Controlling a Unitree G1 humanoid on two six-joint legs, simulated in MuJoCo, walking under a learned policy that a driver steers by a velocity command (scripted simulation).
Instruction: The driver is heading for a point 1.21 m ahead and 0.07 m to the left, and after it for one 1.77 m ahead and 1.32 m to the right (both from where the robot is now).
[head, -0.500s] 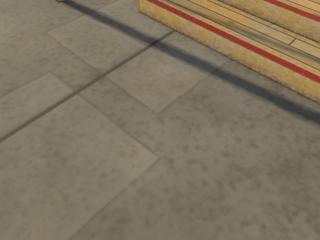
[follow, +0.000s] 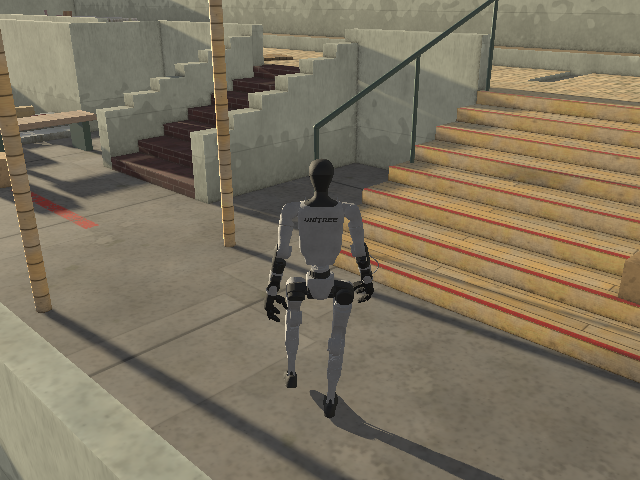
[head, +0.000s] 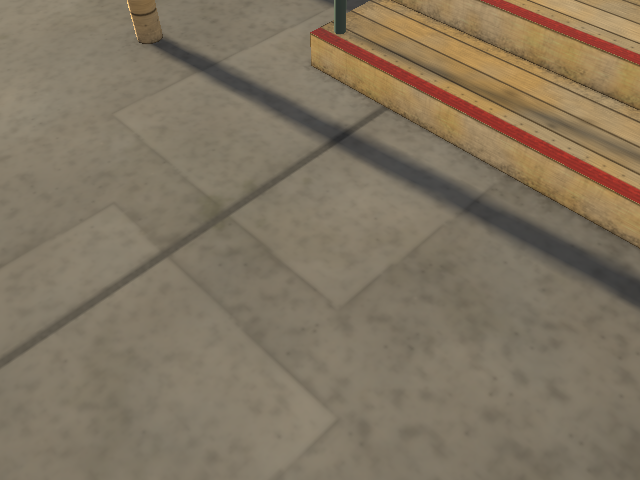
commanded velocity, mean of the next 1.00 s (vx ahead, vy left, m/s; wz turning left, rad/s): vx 0.50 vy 0.00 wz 0.00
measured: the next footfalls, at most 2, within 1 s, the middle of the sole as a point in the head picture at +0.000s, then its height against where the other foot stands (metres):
left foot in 0.26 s outside the picture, level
right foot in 0.82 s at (379, 425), level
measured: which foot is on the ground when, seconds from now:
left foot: up 0.00-0.24, down 0.26-0.84, up 0.86-1.00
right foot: down 0.00-0.26, up 0.28-0.80, down 0.82-1.00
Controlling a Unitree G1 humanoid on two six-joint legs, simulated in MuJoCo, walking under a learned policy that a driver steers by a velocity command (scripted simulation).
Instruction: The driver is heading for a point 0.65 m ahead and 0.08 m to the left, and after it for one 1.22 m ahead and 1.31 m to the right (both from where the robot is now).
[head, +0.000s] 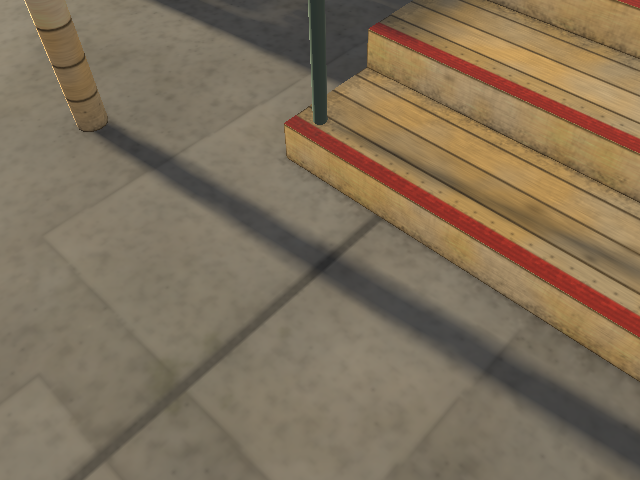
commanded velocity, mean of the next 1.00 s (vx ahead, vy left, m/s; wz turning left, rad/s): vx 0.50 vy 0.00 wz -0.05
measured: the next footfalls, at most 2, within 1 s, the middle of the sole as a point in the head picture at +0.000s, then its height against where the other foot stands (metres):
left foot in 0.40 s outside the picture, level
right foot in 0.96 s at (372, 396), level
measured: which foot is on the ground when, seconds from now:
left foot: up 0.00-0.38, down 0.40-0.98, up 1.00-1.00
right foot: down 0.00-0.40, up 0.42-0.94, down 0.96-1.00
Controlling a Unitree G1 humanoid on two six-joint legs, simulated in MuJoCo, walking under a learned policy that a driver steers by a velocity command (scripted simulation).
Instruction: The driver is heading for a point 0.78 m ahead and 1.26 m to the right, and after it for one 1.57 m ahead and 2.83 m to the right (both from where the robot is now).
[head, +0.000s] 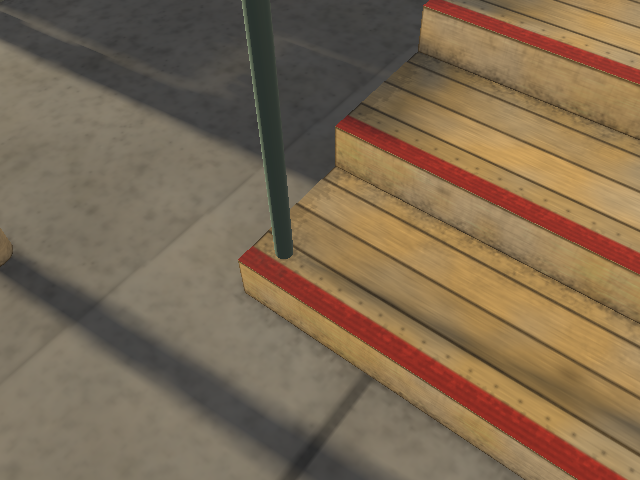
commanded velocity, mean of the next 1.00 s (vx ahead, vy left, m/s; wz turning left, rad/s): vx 0.36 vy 0.00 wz -0.54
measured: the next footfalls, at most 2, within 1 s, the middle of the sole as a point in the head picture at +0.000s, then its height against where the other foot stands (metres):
left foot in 0.50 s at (310, 474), level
right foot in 0.98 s outside the picture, level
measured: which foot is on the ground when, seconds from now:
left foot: up 0.00-0.48, down 0.50-0.98, up 1.00-1.00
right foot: down 0.00-0.52, up 0.54-0.96, down 0.98-1.00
